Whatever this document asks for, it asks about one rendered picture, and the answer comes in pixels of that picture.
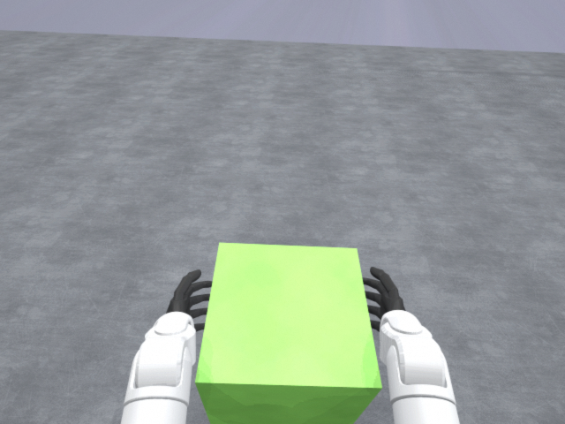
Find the robot left hand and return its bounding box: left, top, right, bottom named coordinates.
left=166, top=269, right=213, bottom=332

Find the right robot forearm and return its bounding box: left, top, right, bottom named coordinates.
left=380, top=310, right=460, bottom=424

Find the carton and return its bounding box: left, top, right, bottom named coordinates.
left=195, top=243, right=382, bottom=424

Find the robot right hand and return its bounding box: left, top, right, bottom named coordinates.
left=362, top=267, right=406, bottom=332

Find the left robot forearm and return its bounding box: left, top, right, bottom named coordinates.
left=121, top=312, right=196, bottom=424

